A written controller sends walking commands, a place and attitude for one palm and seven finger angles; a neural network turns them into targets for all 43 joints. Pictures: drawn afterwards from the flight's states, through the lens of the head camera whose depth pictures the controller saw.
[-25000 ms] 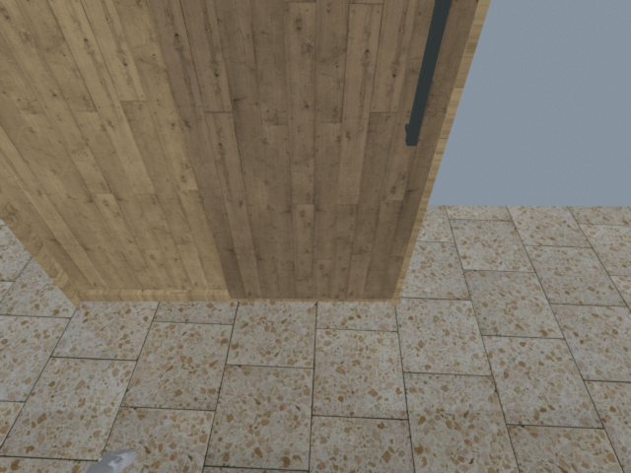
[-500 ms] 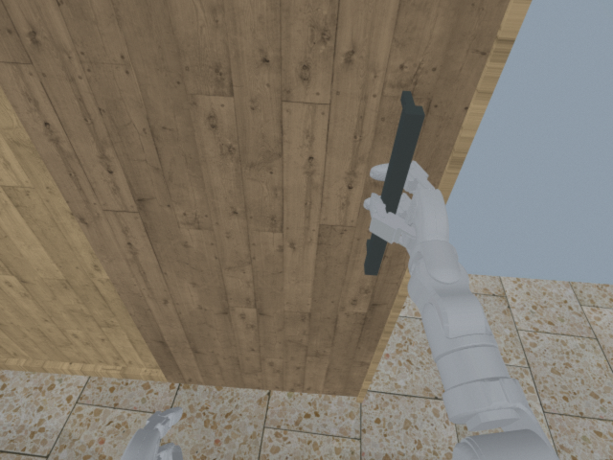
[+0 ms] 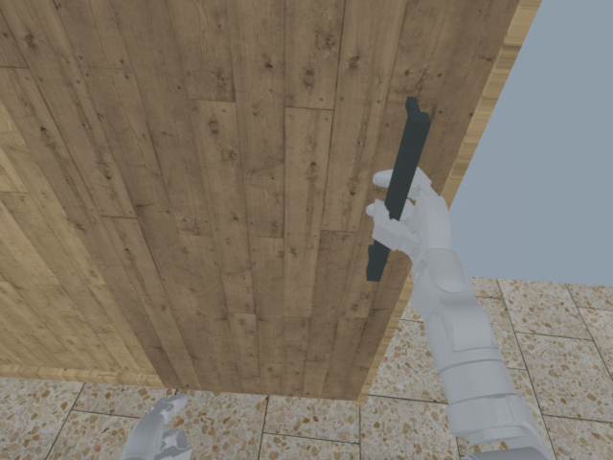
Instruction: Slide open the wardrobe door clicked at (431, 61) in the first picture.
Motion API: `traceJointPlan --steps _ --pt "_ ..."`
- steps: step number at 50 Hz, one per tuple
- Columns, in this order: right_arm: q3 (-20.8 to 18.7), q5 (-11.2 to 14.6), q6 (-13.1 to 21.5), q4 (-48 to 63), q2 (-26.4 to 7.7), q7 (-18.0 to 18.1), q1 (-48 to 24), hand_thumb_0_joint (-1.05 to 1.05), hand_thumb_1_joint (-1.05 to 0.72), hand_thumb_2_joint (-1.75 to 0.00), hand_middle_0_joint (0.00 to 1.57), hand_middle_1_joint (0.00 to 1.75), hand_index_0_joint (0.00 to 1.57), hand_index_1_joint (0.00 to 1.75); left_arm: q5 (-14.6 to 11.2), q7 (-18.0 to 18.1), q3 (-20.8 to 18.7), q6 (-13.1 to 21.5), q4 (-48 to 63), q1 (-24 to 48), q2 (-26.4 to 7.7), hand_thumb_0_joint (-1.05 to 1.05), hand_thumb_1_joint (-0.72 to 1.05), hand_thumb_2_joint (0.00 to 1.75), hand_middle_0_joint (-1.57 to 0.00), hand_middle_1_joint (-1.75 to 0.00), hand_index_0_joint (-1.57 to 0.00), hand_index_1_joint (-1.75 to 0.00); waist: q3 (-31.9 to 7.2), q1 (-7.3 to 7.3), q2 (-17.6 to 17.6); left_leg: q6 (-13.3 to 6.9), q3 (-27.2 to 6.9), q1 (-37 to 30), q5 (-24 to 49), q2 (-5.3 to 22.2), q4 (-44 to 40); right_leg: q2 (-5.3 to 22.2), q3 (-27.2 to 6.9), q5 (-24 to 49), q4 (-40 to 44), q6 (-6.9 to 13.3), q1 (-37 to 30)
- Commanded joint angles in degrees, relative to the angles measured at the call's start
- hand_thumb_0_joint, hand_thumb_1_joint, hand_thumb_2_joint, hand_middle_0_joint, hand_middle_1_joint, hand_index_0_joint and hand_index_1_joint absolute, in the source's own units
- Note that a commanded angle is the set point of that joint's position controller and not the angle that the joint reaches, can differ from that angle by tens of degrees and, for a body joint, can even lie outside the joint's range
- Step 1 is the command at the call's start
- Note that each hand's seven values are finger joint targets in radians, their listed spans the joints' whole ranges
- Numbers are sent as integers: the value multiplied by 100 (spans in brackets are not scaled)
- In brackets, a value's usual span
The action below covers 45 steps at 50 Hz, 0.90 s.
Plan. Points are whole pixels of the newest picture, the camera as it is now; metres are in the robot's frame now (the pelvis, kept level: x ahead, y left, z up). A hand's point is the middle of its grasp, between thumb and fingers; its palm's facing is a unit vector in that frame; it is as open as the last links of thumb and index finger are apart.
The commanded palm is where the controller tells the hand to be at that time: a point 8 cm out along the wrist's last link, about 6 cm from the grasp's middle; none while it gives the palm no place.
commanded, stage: grip the handle and tug to test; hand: right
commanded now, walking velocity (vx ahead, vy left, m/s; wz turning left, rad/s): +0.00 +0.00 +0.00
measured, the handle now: (389, 202) +0.44 -0.09 +0.13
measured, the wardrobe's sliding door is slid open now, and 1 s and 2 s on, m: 0.00 0.00 0.03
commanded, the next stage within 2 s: tug the door sideways, standing still in 0.20 s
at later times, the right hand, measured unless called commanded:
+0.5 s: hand (380, 224) +0.38 -0.07 +0.15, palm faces -0.04 +1.00 -0.01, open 5.9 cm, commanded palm +0.36 -0.10 +0.14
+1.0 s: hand (377, 225) +0.38 -0.06 +0.14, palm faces +0.01 +1.00 -0.06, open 5.9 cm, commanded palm +0.35 -0.06 +0.14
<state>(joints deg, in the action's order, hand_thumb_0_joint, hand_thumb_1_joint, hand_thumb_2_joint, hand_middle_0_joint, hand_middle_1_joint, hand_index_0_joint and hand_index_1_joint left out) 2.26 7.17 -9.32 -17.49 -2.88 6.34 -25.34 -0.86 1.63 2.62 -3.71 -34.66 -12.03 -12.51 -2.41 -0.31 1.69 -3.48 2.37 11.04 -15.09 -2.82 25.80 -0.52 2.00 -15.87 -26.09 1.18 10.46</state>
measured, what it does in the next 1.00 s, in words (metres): stands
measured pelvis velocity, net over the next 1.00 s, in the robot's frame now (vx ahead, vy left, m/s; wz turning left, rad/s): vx -0.02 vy -0.02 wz -0.06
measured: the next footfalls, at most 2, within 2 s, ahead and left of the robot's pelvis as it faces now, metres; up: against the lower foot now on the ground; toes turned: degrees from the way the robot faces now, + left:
left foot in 1.52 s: +0.11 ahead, +0.23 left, +0.00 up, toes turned -2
left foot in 1.92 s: +0.20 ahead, +0.35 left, +0.00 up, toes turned -5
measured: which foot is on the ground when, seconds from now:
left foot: down 0.00-1.00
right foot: down 0.00-1.00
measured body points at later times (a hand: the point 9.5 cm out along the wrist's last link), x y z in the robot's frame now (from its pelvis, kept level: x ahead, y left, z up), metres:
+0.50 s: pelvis +0.03 -0.01 +0.00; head +0.03 +0.00 +0.45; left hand +0.20 +0.22 -0.10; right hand +0.37 -0.12 +0.15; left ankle -0.02 +0.08 -0.74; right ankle -0.02 -0.11 -0.74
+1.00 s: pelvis -0.02 -0.02 -0.01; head -0.01 -0.01 +0.44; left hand +0.14 +0.19 -0.13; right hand +0.37 -0.12 +0.15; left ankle -0.02 +0.08 -0.74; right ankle -0.02 -0.11 -0.74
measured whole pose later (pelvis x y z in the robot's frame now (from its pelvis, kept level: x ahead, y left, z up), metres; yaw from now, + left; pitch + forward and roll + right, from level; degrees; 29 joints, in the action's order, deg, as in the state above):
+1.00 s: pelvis -0.02 -0.02 -0.01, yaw -4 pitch +1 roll +1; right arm 9.2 5.4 -8.2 -24.9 0.8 13.8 -35.1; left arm -0.6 -0.9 1.9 -2.7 -37.4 -13.6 -11.2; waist -1.3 -1.3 1.9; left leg -2.2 5.3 16.5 -17.9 -0.4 33.1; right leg -2.9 -1.3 -18.0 -34.5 2.4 17.6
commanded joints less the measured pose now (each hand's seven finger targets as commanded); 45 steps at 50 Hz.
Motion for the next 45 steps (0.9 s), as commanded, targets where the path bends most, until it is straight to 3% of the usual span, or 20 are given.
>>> traceJointPlan --steps 1,8,9,10,12,15,16,20,24,26,28,37,42,45 --pt "148 34 435 1939 -120 -176 -1450 0 -90 -90 45 140 45 140 22 -7 -205 224 966 687 -555 0 90 90 -20 -30 -20 -30 -1797 -176 -519 192 -248 -1064 3305 333 -20 6 -145 2323 23 88 -455" --pt "-22 38 260 2675 -292 -247 -391 0 -90 -90 45 140 45 140 33 -66 -218 109 1135 750 -543 0 90 90 -20 -30 -20 -30 -1846 -298 -729 278 -291 -1430 4272 418 55 8 -93 2602 12 78 -401" --pt "117 29 224 2828 -170 -271 -304 0 -90 -90 45 140 45 140 38 -81 -209 90 1173 765 -529 0 90 90 -20 -30 -20 -30 -1841 -284 -665 290 -297 -1463 4416 431 75 -6 -88 2655 12 81 -408" --pt "18 19 195 2904 -292 -264 -155 0 -90 -90 45 140 45 140 35 -89 -227 69 1196 764 -551 0 90 90 -20 -30 -20 -30 -1846 -318 -636 269 -270 -1486 4428 424 88 19 -90 2754 13 68 -436" --pt "137 18 118 3163 -186 -278 56 0 -90 -90 45 140 45 140 39 -113 -216 39 1240 802 -517 0 90 90 -20 -30 -20 -30 -1784 -309 -508 276 -281 -1457 4579 434 97 18 -73 2848 -11 70 -468" --pt "-42 -4 -19 3304 -408 -235 345 0 -90 -90 45 140 45 140 47 -116 -220 -48 1264 803 -559 0 90 90 -20 -30 -20 -30 -1714 -325 -620 278 -288 -1483 4643 432 83 30 -76 2845 1 59 -442" --pt "303 -27 -71 3317 -116 -218 -129 0 -90 -90 45 140 45 140 40 -112 -190 -60 1229 842 -525 0 90 90 -20 -30 -20 -30 -1550 -177 -555 270 -263 -1302 4436 417 68 16 -96 2783 -2 75 -443" --pt "390 -145 -291 2722 -85 58 -1534 0 -90 -90 45 140 45 140 49 -30 -214 -84 941 737 -578 0 90 90 -20 -30 -20 -30 -1082 142 -416 186 -170 -556 3263 268 -40 62 -196 2597 -131 81 -595" --pt "717 -195 -393 2622 363 167 -1644 0 -90 -90 45 140 45 140 89 -33 -238 -73 882 591 -510 0 90 90 -20 -30 -20 -30 -1744 135 -315 182 -108 -662 3883 310 240 31 -276 3347 -369 56 -794" --pt "885 -196 -361 2537 521 195 -1821 0 -90 -90 45 140 45 140 99 -45 -250 -75 837 556 -503 0 90 90 -20 -30 -20 -30 -1846 193 -476 170 -55 -572 3692 290 290 57 -350 3359 -394 42 -841" --pt "1082 -217 -286 2437 707 188 -2048 0 -90 -90 45 140 45 140 112 -57 -255 -54 824 570 -488 0 90 90 -20 -30 -20 -30 -1843 272 -627 167 -34 -458 3486 276 307 54 -383 3177 -427 51 -829" --pt "1674 -287 172 1796 1278 201 -3103 0 -90 -90 45 140 45 140 75 -170 -252 58 754 567 -426 0 90 90 -20 -30 -20 -30 -1667 403 -316 77 51 244 2313 201 426 138 -607 2825 -539 -4 -851" --pt "1903 -222 418 1313 1603 211 -3663 0 -90 -90 45 140 45 140 47 -207 -262 210 667 520 -422 0 90 90 -20 -30 -20 -30 -1605 502 -361 65 85 551 1674 161 435 148 -709 2137 -510 -13 -748" --pt "1844 -196 549 977 1580 241 -3813 0 -90 -90 45 140 45 140 47 -223 -279 301 593 407 -457 0 90 90 -20 -30 -20 -30 -1656 479 -334 53 92 644 1480 139 466 140 -757 2019 -513 -39 -709"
